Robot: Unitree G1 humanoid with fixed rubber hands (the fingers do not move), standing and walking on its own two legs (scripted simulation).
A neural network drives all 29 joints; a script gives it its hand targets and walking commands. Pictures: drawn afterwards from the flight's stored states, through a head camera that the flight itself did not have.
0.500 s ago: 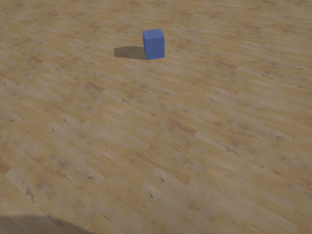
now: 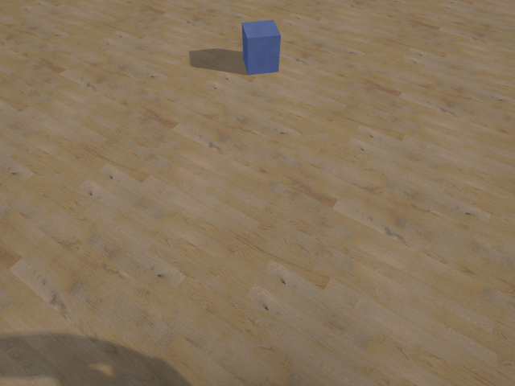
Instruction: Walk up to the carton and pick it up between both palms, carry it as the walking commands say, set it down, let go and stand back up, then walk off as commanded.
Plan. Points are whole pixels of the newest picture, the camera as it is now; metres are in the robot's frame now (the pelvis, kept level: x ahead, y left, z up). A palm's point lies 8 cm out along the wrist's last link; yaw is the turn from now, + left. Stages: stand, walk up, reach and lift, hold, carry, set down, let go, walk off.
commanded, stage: walk off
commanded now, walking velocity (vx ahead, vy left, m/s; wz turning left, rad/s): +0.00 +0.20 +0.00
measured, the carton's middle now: (260, 47) +2.10 -0.04 -0.65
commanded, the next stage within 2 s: none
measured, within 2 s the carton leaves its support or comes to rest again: neither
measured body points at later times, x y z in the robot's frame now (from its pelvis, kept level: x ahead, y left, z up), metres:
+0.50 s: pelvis +0.02 +0.11 -0.02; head +0.09 +0.09 +0.43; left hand +0.02 +0.37 -0.16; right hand +0.07 -0.13 -0.18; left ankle +0.06 +0.26 -0.74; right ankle -0.08 -0.04 -0.71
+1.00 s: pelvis +0.01 +0.15 -0.01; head +0.06 +0.10 +0.44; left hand +0.04 +0.39 -0.14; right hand +0.06 -0.10 -0.18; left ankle -0.02 +0.32 -0.68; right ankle -0.02 +0.04 -0.74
